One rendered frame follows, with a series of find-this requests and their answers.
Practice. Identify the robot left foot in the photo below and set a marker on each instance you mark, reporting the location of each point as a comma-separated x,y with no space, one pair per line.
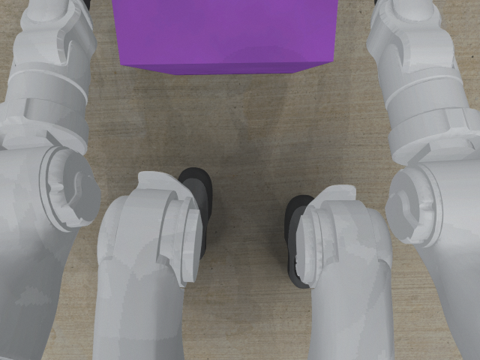
199,183

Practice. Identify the robot right forearm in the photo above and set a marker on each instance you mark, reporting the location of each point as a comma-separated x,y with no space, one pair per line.
421,84

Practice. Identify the left robot upper arm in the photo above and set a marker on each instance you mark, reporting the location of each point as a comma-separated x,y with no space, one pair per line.
47,194

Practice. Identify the carton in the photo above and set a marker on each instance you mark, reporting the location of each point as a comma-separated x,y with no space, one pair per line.
207,37

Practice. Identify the robot foot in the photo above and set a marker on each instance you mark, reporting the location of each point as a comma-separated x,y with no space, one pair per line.
199,183
295,208

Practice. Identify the robot left forearm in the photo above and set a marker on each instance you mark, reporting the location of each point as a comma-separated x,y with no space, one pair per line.
48,85

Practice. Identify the right robot upper arm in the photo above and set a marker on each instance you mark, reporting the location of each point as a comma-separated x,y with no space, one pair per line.
435,206

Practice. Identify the robot right foot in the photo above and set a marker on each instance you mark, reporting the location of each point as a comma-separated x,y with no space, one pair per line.
295,208

